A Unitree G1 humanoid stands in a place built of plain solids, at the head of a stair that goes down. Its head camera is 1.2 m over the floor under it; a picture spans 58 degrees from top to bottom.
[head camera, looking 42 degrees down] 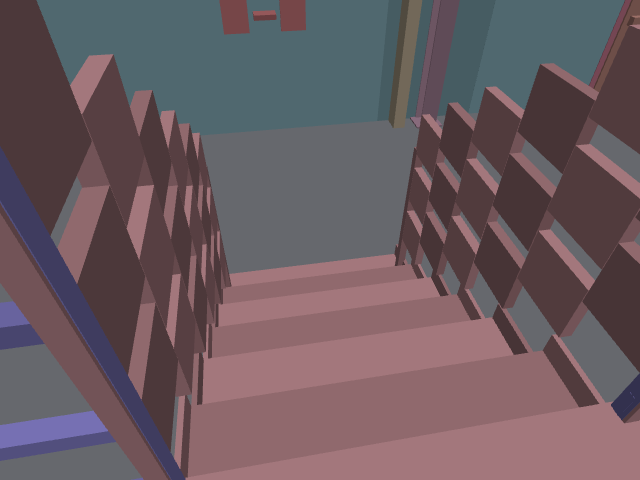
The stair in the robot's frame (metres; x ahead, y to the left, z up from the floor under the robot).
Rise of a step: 0.18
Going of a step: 0.30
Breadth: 1.32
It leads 10 degrees to the left of straight ahead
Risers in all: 7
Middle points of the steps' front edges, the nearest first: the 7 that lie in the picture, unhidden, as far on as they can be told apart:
0.52 -0.25 0.00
0.82 -0.20 -0.18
1.11 -0.15 -0.37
1.41 -0.10 -0.55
1.70 -0.05 -0.74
2.00 0.01 -0.92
2.30 0.06 -1.10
